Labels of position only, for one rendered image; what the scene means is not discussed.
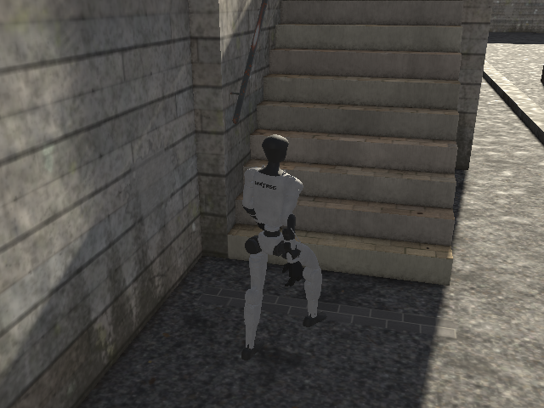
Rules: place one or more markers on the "stairs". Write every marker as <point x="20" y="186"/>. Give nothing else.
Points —
<point x="366" y="93"/>

